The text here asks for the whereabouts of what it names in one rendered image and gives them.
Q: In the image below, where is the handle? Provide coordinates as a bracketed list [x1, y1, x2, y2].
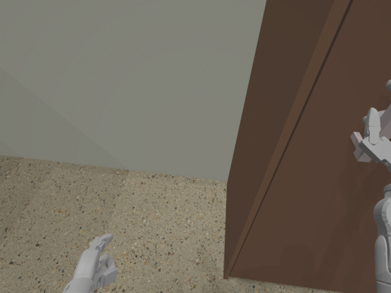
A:
[350, 104, 391, 162]

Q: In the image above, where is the left robot forearm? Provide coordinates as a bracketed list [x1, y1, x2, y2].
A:
[63, 277, 95, 293]

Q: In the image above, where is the left robot hand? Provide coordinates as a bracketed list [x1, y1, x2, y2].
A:
[72, 233, 118, 290]

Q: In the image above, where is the right robot forearm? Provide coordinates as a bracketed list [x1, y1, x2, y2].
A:
[373, 184, 391, 293]

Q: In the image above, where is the wardrobe door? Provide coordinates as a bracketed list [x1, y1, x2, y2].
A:
[229, 0, 391, 293]

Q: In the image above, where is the right robot hand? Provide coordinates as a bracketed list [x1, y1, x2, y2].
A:
[358, 80, 391, 173]

